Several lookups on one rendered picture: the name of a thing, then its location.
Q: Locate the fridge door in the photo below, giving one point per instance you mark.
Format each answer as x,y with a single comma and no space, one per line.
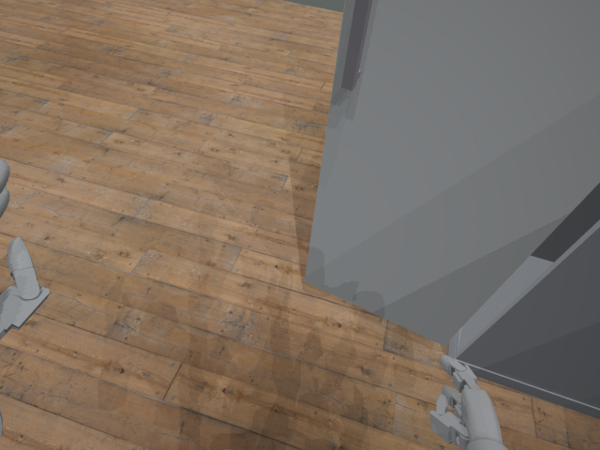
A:
472,133

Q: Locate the handle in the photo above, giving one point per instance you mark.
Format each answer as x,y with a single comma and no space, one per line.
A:
359,28

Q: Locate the robot right hand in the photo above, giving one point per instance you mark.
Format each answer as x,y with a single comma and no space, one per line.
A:
474,418

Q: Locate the robot left hand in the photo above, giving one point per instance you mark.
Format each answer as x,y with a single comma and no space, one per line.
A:
17,305

